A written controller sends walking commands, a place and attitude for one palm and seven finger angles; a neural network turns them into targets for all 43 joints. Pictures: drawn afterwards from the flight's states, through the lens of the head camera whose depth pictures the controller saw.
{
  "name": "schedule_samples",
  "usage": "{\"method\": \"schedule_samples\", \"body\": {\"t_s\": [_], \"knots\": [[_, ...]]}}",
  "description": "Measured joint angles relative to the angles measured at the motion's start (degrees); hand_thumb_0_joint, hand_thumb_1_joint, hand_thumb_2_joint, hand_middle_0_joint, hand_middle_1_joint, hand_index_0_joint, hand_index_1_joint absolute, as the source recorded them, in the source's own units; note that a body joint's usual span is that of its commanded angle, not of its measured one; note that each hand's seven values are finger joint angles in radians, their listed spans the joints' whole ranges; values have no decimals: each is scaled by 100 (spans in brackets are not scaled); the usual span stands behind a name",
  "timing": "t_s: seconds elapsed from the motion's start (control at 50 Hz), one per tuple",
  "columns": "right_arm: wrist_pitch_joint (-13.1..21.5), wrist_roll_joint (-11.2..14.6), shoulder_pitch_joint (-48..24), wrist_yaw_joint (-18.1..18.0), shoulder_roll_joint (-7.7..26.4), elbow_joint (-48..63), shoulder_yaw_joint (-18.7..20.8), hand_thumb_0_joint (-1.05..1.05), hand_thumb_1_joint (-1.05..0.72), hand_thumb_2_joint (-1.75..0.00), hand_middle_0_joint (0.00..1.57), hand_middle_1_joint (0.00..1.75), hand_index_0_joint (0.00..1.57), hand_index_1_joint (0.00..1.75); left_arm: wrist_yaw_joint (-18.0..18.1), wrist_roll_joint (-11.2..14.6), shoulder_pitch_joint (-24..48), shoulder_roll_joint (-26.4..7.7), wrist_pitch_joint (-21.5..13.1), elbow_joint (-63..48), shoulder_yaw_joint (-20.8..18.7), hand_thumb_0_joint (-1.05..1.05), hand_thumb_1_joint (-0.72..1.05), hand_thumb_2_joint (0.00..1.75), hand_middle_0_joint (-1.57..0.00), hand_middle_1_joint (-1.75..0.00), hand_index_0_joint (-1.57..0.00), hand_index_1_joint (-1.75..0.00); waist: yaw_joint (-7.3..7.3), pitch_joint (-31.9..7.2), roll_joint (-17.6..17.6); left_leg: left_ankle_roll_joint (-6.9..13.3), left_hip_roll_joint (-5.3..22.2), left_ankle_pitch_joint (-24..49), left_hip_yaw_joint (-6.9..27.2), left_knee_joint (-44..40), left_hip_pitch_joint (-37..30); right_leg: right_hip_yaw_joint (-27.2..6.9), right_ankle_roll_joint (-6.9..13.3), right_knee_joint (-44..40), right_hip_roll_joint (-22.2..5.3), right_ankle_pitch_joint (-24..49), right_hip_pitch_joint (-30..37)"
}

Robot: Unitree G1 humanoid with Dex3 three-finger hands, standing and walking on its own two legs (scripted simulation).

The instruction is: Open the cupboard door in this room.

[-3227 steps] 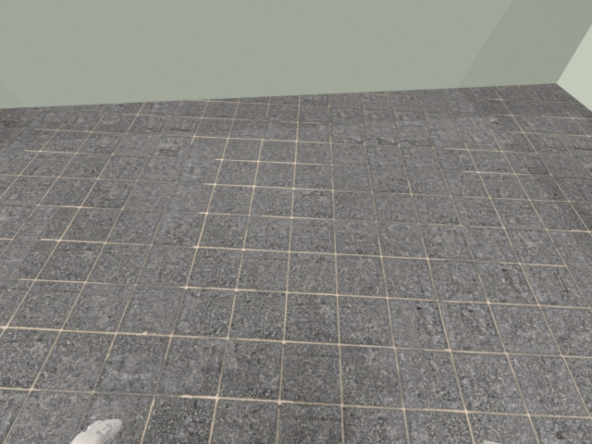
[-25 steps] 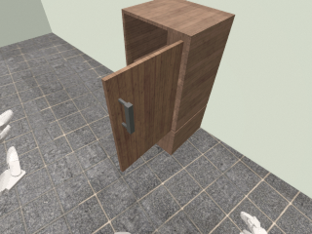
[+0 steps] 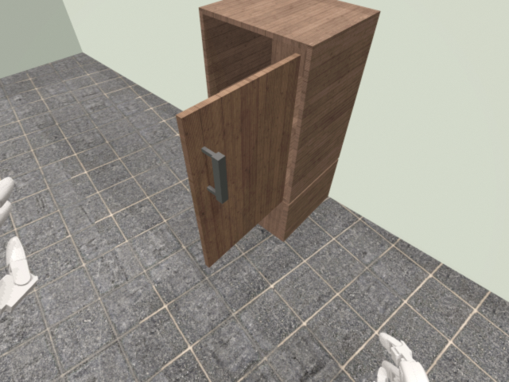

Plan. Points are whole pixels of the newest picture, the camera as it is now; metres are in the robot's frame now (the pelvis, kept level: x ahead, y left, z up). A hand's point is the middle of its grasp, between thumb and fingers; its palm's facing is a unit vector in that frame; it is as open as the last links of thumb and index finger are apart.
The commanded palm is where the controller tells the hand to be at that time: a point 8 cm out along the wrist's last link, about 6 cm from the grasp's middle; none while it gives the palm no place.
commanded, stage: stop stepping back and stand still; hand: left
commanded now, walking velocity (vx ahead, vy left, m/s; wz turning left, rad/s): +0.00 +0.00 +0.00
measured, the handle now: (214, 175) +0.57 +0.14 -0.04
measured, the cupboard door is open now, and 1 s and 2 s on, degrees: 90 90 90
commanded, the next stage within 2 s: let the arm hang, fingers relaxed in 0.18 s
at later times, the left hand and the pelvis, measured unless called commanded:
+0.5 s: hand out of the picture +0.13 +0.23 -0.11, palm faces -0.03 -0.93 -0.37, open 7.4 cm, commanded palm none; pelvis -0.02 +0.00 -0.01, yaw +2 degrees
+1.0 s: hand out of the picture +0.01 +0.23 -0.15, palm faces +0.06 -0.94 -0.34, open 7.4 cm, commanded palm none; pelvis -0.01 -0.01 +0.00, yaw +3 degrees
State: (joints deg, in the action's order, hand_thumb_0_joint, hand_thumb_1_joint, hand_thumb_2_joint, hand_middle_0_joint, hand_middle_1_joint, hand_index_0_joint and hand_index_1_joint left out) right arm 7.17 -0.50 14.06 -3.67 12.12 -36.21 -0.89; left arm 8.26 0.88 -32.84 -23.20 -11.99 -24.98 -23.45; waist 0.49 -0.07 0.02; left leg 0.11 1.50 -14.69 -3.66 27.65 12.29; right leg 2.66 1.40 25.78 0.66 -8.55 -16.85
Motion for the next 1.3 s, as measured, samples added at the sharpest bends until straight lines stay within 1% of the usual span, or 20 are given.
{"method": "schedule_samples", "body": {"t_s": [0.06,0.12,0.18,0.28,0.3,0.32,0.36,0.4,0.44,0.48,0.52,0.58,0.62,0.66,0.72,0.78,0.9,1.0,1.12,1.3], "knots": [[25,2,56,-30,30,-42,14,1,-90,-89,20,30,21,30,35,-42,160,120,58,114,44,1,89,90,-22,-30,-21,-30,54,31,-24,24,-41,66,17,-53,3,-7,-27,-52,-29,56,8],[66,-3,73,-49,33,-73,17,1,-90,-89,20,30,21,30,55,-77,283,202,108,142,106,2,89,90,-22,-30,-21,-30,69,66,-51,39,-72,98,22,-78,-11,-7,-27,-66,-57,98,22],[102,-13,64,-44,19,-72,17,1,-90,-89,20,30,21,30,57,-103,330,221,121,96,163,2,89,90,-22,-30,-21,-30,39,79,-57,45,-80,103,29,-77,-17,-2,-21,-80,-64,109,38],[115,-28,-4,-16,-11,-25,19,1,-90,-89,20,30,21,30,32,-91,272,119,57,-30,154,2,89,90,-22,-30,-21,-30,-43,80,-36,44,-64,96,26,-68,-2,-4,-15,-140,-45,142,51],[204,-10,-39,85,40,-138,63,1,-90,-89,20,30,21,30,-55,-136,413,43,-32,249,272,2,89,90,-21,-30,-21,-30,-69,43,18,51,-74,81,74,18,106,42,-18,-88,-64,128,-16],[187,4,-114,205,140,-310,108,1,-90,-89,20,30,21,30,-224,-177,705,-29,27,774,508,1,89,90,-21,-30,-21,-30,-58,7,93,63,-110,56,124,137,227,91,-25,36,-110,81,-117],[-58,0,-342,364,372,-649,136,1,-90,-89,20,30,21,30,-536,-214,1280,-10,490,2087,1026,1,90,90,-21,-30,-20,-30,-41,-53,254,98,-194,1,144,334,413,103,-42,349,-205,-55,-344],[-296,-36,-566,426,522,-897,151,1,-90,-89,20,30,21,30,-717,-259,1690,153,957,3460,1453,0,90,90,-21,-30,-20,-30,-88,-38,363,134,-263,-53,104,490,530,50,-51,658,-278,-179,-541],[-448,-67,-694,445,575,-1056,157,1,-90,-89,20,30,21,30,-823,-309,1906,372,1266,4633,1798,1,90,90,-20,-30,-20,-30,-157,66,393,139,-273,-94,65,587,558,7,-55,823,-291,-243,-615],[-557,-77,-684,461,562,-1168,155,1,-90,-89,20,30,21,30,-891,-335,1982,590,1421,5533,2081,1,91,90,-20,-30,-20,-30,-221,189,311,111,-262,-99,67,615,550,8,-13,875,-280,-267,-618],[-655,-96,-573,467,523,-1299,147,1,-90,-89,20,30,21,30,-919,-322,1999,794,1495,6228,2295,1,91,90,-20,-30,-20,-30,-256,317,157,81,-244,-81,114,611,529,56,34,860,-265,-267,-576],[-787,-126,-341,462,466,-1587,127,1,-90,-89,20,30,21,30,-930,-286,1978,1054,1534,7041,2494,1,91,90,-21,-30,-20,-30,-232,489,-75,33,-194,-29,192,536,473,139,82,718,-217,-205,-467],[-848,-139,-162,443,422,-1803,126,1,-90,-89,20,30,21,30,-886,-256,1943,1159,1511,7455,2484,1,92,90,-21,-30,-20,-30,-184,553,-182,1,-158,24,246,439,435,195,102,561,-178,-135,-387],[-891,-140,11,418,371,-2016,126,1,-90,-89,20,30,20,30,-856,-236,1922,1105,1460,7781,2414,1,95,90,-21,-30,-21,-30,-118,583,-241,-27,-128,84,301,324,392,252,123,392,-144,-62,-302],[-931,-133,201,381,322,-2279,153,1,-90,-89,20,30,20,30,-859,-221,1869,992,1385,8191,2337,1,95,90,-21,-30,-21,-30,-58,575,-215,-53,-89,145,367,185,314,320,150,160,-98,28,-162],[-937,-117,297,354,290,-2464,182,1,-90,-89,20,30,20,30,-843,-201,1838,879,1339,8536,2274,1,94,90,-21,-30,-21,-30,-37,520,-122,-64,-70,174,395,71,208,349,163,-3,-71,75,-26],[-892,-109,229,337,219,-2623,194,1,-90,-89,20,30,20,30,-804,-186,1977,700,1299,8930,2187,1,92,90,-21,-30,-20,-30,-38,426,84,-62,-67,232,371,-145,17,323,157,-187,-57,121,142],[-837,-114,77,347,170,-2667,171,1,-90,-89,20,30,20,30,-785,-183,2218,649,1252,8998,2161,1,91,90,-21,-30,-20,-30,-44,341,198,-62,-86,279,347,-307,-106,298,143,-261,-71,128,218],[-791,-118,-121,356,169,-2707,149,1,-90,-89,20,30,21,30,-779,-183,2498,719,1188,8961,2183,1,91,90,-20,-30,-20,-30,-63,271,235,-73,-98,302,326,-467,-256,275,134,-317,-78,102,314],[-745,-115,-320,324,243,-2763,129,0,-90,-89,20,30,20,30,-783,-178,2728,922,1128,8940,2256,1,91,90,-21,-30,-20,-30,-105,282,163,-107,-84,329,312,-701,-480,259,142,-421,-57,65,471]]}}
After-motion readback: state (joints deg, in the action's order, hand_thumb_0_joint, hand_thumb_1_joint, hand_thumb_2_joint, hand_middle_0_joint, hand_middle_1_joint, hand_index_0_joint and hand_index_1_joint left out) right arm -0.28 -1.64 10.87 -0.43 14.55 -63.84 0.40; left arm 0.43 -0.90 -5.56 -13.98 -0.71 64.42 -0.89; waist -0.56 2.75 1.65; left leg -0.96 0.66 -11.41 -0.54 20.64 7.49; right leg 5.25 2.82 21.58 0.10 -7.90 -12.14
